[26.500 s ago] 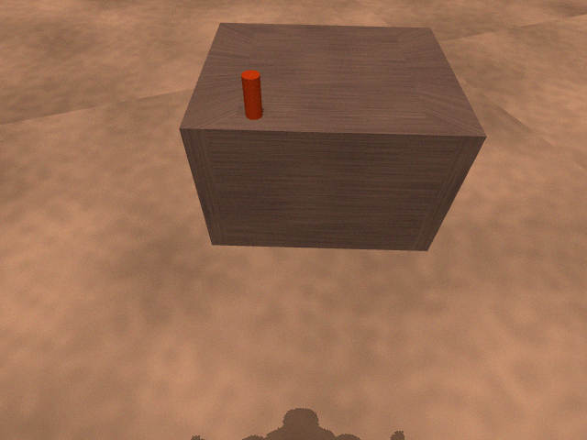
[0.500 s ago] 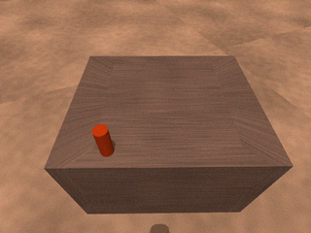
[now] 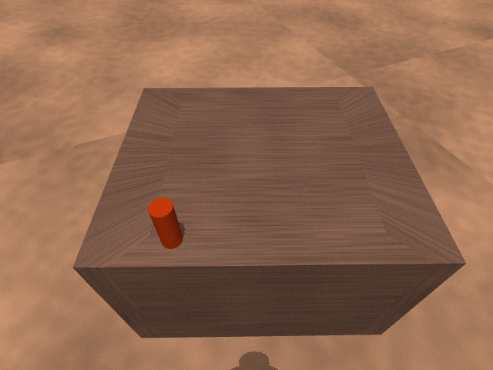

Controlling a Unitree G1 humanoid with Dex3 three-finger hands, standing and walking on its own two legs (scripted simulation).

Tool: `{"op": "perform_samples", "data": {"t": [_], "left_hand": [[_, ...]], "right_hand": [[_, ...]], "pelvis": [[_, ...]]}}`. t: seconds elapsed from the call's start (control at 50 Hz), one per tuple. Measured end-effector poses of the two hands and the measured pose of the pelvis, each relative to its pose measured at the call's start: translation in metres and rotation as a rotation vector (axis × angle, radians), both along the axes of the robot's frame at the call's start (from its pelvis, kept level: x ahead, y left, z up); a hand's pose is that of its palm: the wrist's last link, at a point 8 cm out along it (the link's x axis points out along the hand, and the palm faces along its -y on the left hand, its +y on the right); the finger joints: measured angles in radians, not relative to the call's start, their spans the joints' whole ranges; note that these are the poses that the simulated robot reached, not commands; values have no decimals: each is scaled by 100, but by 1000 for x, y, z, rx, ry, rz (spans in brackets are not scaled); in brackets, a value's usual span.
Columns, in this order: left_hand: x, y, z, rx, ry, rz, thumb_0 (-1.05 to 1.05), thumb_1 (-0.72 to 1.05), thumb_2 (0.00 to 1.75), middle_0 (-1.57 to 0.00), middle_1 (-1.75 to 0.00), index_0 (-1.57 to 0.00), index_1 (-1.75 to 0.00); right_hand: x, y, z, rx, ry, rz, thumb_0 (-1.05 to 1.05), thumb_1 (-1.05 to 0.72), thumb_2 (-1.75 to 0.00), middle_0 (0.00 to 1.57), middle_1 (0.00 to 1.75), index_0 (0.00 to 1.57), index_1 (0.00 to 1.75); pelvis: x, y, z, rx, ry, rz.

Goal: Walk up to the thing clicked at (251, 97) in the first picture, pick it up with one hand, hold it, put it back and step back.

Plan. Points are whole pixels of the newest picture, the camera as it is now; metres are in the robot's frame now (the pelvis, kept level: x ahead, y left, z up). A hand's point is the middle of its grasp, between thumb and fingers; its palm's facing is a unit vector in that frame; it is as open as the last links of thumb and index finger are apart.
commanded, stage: stand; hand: left
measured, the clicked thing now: (166, 224) +0.44 +0.20 -0.11
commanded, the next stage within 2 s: step back in 1.76 s
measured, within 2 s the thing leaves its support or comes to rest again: neither
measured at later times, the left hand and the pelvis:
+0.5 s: hand out of the picture +0.07 +0.25 -0.16, palm faces -0.03 -0.94 -0.34, open 7.4 cm; pelvis +0.01 +0.00 +0.00, yaw -1 degrees
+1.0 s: hand out of the picture +0.08 +0.25 -0.16, palm faces -0.04 -0.94 -0.34, open 7.4 cm; pelvis +0.02 +0.01 +0.00, yaw -1 degrees
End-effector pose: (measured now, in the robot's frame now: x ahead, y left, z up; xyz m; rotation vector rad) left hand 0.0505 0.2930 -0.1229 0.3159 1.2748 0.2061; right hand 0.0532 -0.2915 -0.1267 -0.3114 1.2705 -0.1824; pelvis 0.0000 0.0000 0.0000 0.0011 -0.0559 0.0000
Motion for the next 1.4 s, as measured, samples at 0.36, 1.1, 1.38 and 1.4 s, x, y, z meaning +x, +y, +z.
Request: {"op": "perform_samples", "data": {"t": [0.36,1.1,1.38,1.4], "left_hand": [[13,1,1,-6,-10,-13,0,90,90,-21,-30,-21,-30],[32,6,2,-7,-11,-24,0,90,90,-21,-30,-21,-30],[39,7,3,-4,-17,-24,0,90,90,-21,-30,-21,-30],[39,8,3,-4,-18,-24,0,90,90,-21,-30,-21,-30]], "right_hand": [[6,0,3,-3,-9,-10,1,-90,-90,20,30,21,30],[21,2,5,-9,-11,-8,1,-90,-90,20,30,21,30],[28,2,5,-10,-17,-7,1,-90,-90,20,30,21,30],[28,2,6,-10,-18,-7,1,-90,-90,20,30,21,30]], "pelvis": [[5,2,1,0,4,-10],[18,6,2,-1,22,-15],[22,7,2,-1,22,-14],[22,7,2,-1,22,-14]]}}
